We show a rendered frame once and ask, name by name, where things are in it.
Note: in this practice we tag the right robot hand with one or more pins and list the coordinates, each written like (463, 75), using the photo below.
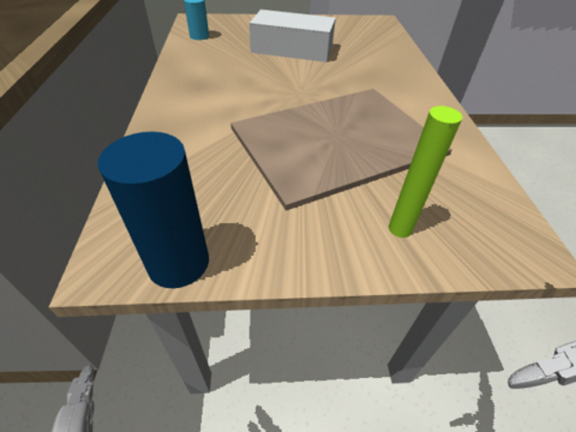
(561, 368)

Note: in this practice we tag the left robot hand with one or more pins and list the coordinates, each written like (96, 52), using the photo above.
(77, 415)

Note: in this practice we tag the table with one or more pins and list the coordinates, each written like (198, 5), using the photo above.
(479, 236)

